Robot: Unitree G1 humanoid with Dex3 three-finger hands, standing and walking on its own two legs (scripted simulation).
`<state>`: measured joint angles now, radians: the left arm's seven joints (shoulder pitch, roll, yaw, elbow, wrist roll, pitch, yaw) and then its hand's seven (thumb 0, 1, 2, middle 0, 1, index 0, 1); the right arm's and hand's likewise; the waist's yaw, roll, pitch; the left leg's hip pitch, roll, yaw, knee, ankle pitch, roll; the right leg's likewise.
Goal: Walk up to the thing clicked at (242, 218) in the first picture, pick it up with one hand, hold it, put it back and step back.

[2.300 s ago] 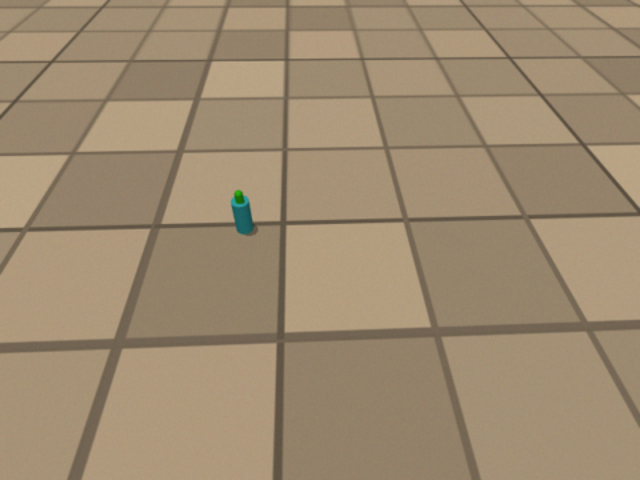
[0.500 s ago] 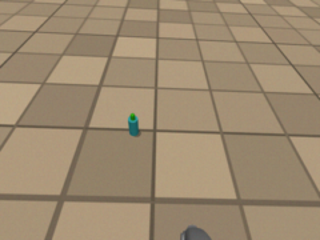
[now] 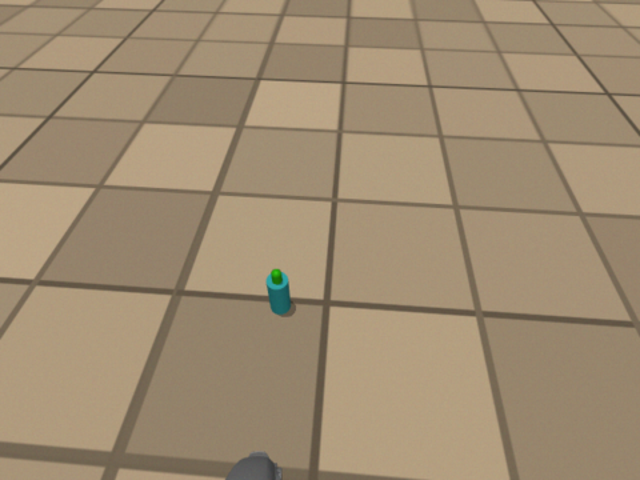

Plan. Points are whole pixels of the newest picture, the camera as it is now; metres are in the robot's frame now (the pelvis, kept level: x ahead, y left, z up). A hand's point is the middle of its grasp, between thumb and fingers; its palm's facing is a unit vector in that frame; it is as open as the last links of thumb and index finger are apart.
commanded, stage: walk up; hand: left
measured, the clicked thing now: (278, 289) +0.81 +0.17 -0.66
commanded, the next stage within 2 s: none
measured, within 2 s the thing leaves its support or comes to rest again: neither
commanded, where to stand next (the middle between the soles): +0.48 -0.04 m, yaw +0 degrees
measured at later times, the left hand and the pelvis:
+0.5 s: hand (151, 399) +0.26 +0.28 -0.14, palm faces -0.11 -0.93 -0.34, open 7.4 cm; pelvis +0.19 +0.00 +0.00, yaw -2 degrees
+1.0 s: hand (196, 326) +0.39 +0.24 -0.15, palm faces -0.03 -0.93 -0.37, open 7.4 cm; pelvis +0.36 -0.03 -0.01, yaw +0 degrees
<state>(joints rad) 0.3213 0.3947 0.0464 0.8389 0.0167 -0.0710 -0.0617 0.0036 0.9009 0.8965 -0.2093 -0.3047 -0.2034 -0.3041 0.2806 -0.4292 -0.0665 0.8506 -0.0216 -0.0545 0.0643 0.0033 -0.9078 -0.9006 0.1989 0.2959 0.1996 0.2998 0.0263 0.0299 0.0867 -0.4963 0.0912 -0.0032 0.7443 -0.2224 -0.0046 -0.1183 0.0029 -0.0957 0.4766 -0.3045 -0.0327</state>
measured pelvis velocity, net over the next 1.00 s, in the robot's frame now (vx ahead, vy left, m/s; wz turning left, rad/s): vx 0.36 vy -0.03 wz -0.01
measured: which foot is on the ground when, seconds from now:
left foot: up 0.00-0.06, down 0.08-0.60, up 0.62-1.00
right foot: down 0.00-0.12, up 0.14-0.56, down 0.58-1.00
